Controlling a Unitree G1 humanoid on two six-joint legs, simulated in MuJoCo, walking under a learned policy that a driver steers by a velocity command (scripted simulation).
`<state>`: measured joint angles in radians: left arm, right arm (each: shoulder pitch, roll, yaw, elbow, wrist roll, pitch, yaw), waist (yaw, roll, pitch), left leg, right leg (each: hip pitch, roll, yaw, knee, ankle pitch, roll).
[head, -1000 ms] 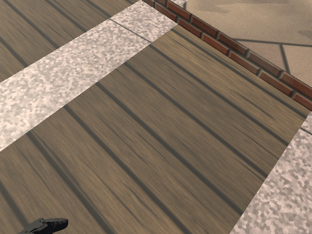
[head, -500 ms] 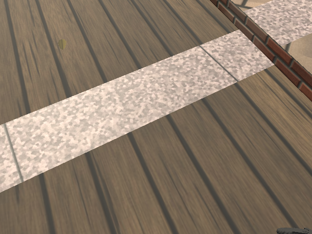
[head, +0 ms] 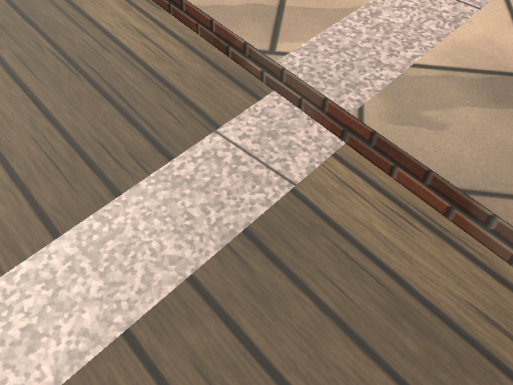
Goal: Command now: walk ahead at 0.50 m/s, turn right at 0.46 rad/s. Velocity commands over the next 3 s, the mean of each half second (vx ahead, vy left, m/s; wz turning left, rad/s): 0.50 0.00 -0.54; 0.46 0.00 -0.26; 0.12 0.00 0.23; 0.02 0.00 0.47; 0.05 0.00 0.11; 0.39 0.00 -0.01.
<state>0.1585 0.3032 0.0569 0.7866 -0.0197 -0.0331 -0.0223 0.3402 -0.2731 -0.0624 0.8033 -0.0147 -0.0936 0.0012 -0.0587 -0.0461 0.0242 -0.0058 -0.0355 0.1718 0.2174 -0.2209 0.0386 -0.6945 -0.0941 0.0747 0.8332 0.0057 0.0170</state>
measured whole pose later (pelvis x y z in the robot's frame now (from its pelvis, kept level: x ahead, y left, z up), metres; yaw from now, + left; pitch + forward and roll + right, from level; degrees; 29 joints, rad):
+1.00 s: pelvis +0.53 -0.11 +0.00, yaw -24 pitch +1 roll +1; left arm 0.14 0.28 0.04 0.68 0.00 -0.05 0.00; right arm 0.34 -0.26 -0.04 0.83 0.00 -0.08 0.01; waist -0.07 -0.04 0.04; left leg -0.11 -0.05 0.01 0.28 -0.19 0.05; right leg -0.61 -0.07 0.05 0.76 -0.13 0.02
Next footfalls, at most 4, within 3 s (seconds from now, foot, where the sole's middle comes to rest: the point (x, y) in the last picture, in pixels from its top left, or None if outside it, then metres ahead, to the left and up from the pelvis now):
0.20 right None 0.27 -0.15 -0.78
0.68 left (260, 352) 0.58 -0.02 -0.78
1.14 right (363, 311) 0.69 -0.32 -0.78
1.54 left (271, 312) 0.70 -0.06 -0.78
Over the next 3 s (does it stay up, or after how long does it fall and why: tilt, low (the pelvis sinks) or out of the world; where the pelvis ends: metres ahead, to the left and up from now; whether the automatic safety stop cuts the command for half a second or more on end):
stays up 0.84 -0.13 -0.02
